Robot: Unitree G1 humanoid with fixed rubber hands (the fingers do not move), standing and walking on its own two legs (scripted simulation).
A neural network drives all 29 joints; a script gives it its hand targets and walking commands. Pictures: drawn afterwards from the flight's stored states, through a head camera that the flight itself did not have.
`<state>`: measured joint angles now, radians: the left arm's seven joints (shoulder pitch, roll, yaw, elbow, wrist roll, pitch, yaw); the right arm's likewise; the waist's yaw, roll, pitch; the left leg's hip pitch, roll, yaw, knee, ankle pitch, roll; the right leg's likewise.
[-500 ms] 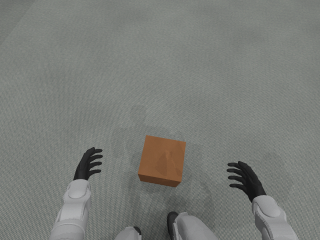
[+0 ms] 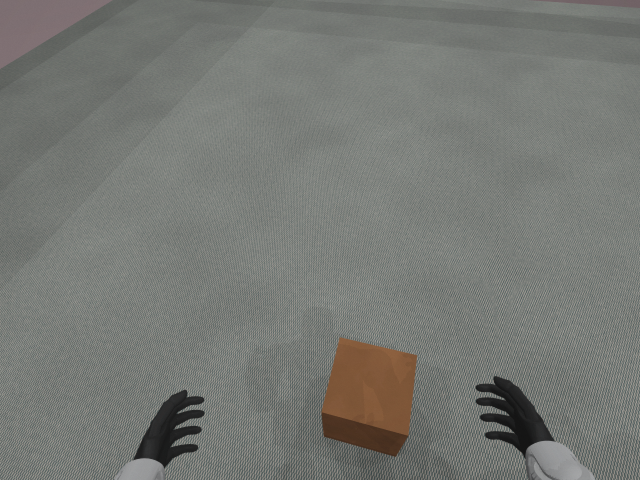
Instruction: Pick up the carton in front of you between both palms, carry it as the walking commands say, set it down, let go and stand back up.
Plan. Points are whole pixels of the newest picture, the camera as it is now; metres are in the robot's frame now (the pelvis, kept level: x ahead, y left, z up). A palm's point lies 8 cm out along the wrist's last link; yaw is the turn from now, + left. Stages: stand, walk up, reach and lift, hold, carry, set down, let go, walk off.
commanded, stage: let go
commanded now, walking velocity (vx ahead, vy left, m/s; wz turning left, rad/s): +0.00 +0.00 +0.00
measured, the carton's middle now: (368, 397) +0.40 -0.09 -0.65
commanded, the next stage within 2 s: stand in 0.24 s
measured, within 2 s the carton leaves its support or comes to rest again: neither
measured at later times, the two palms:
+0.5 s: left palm out of the picture +0.12 +0.27 -0.07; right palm (591, 467) +0.14 -0.31 -0.10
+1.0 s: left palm out of the picture +0.11 +0.26 -0.09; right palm (603, 465) +0.14 -0.33 -0.10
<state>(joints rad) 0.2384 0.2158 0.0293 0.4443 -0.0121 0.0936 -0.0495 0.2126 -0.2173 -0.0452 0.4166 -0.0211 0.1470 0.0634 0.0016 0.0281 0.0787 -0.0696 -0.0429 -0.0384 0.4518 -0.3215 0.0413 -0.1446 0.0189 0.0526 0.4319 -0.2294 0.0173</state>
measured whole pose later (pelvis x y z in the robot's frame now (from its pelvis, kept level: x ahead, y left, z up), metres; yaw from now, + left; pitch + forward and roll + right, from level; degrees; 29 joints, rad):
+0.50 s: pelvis +0.00 -0.03 -0.01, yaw +1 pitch +0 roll +0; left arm 0.21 0.33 0.06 0.70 0.05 0.01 0.01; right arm 0.22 -0.34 -0.05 0.65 -0.04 0.03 -0.01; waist 0.00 0.05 0.01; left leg -0.16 -0.02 -0.07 0.52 -0.35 0.00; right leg -0.25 0.04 0.02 0.53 -0.28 -0.03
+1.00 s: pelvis +0.01 -0.04 +0.00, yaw +2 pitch -2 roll +0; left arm 0.15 0.33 0.04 0.87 0.03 0.00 0.02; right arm 0.18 -0.37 -0.01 0.82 -0.03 0.00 -0.03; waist 0.01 0.04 0.02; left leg -0.08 0.00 -0.08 0.43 -0.32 -0.02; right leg -0.16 0.04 -0.01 0.45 -0.26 -0.04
